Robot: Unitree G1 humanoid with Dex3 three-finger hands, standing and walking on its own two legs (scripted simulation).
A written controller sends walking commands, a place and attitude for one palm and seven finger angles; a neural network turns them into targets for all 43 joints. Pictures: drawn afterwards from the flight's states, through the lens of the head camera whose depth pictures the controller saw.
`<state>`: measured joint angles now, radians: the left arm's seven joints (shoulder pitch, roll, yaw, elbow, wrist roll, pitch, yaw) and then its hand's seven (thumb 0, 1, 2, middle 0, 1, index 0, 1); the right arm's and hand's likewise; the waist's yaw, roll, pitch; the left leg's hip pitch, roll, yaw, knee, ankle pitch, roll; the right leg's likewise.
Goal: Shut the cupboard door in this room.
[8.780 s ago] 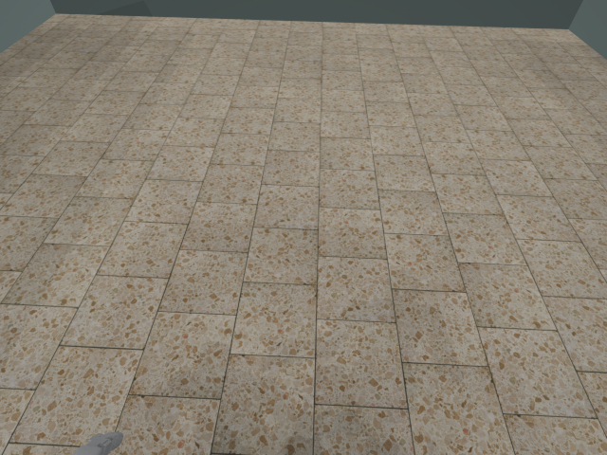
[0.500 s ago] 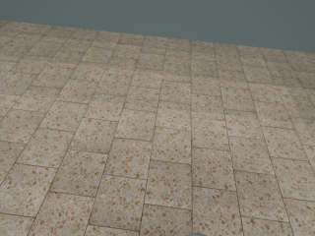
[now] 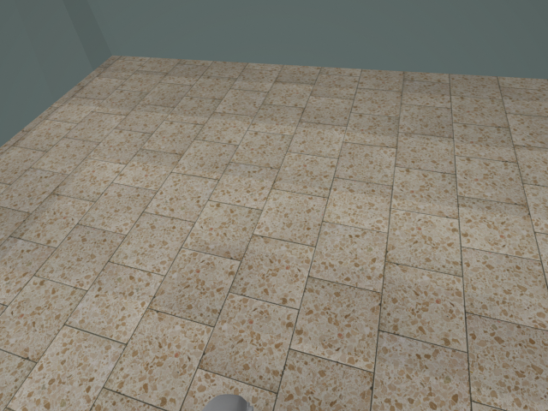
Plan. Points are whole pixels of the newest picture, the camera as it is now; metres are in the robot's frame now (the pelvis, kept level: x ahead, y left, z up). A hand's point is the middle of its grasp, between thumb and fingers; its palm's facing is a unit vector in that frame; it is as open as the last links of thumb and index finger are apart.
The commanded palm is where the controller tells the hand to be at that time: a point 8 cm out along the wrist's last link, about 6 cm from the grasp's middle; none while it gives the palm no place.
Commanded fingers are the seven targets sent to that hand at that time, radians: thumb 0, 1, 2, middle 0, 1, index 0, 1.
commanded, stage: turn or walk to find it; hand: left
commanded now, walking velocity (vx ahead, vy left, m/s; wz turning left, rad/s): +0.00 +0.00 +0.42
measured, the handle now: out of the picture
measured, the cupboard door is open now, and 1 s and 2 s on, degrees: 77 77 77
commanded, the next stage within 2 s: none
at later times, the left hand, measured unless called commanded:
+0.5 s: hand out of the picture -0.02 +0.27 -0.17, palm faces +0.26 -0.93 -0.24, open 7.4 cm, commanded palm none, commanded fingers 0.00 0.90 0.90 -0.20 -0.30 -0.20 -0.30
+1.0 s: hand out of the picture -0.05 +0.18 -0.15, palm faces +0.42 -0.87 -0.28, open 7.4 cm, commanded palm none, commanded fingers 0.00 0.90 0.90 -0.20 -0.30 -0.20 -0.30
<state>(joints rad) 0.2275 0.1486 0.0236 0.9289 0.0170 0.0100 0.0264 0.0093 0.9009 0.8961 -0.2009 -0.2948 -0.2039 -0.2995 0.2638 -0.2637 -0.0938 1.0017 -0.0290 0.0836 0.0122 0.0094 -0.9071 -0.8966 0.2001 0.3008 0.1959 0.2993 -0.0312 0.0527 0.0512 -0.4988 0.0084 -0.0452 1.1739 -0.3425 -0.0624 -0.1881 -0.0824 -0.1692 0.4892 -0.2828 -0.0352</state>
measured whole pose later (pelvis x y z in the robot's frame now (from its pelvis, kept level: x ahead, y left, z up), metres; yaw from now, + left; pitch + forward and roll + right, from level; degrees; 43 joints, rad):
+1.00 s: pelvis -0.04 -0.02 +0.00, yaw +25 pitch -1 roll +2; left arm 0.22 0.15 0.02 0.93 0.02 0.01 0.03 0.01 0.90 0.90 -0.20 -0.29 -0.20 -0.30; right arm 0.27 -0.26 -0.09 1.01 -0.03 0.09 0.01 0.01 -0.91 -0.90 0.20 0.30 0.20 0.30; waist -0.03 0.05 0.05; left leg -0.49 0.02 -0.05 1.18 -0.33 -0.07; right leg -0.19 -0.08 -0.18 0.48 -0.27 -0.04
